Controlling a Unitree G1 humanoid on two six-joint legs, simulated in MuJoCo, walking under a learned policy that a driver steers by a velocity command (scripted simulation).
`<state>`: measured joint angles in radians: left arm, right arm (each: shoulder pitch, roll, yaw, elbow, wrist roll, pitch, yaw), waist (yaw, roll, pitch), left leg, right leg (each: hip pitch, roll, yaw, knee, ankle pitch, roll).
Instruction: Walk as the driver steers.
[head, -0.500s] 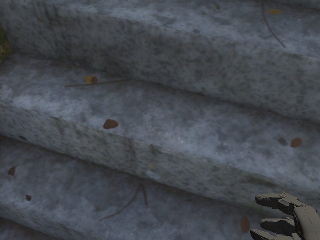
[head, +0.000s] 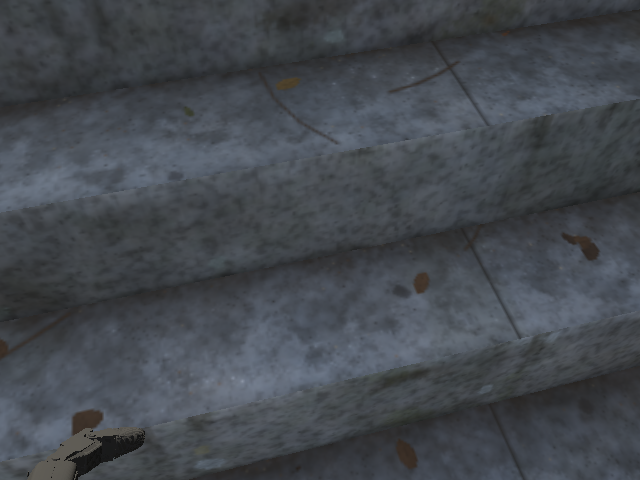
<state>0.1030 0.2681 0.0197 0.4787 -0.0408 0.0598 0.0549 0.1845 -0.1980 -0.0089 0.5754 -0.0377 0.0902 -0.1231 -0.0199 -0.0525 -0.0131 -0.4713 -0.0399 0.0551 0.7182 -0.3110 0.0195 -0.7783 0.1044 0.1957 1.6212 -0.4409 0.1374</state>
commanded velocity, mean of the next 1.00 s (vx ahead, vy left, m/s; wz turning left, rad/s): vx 0.04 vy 0.00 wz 0.34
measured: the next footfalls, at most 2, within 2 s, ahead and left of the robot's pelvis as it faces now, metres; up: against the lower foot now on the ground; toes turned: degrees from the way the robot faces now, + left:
right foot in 0.42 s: -0.08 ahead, -0.23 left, -0.22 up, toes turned -5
left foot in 1.00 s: -0.23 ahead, +0.01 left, -0.22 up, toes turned +27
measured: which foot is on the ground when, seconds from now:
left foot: down 0.00-0.42, up 0.44-0.98, down 1.00-1.00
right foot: up 0.00-0.40, down 0.42-1.00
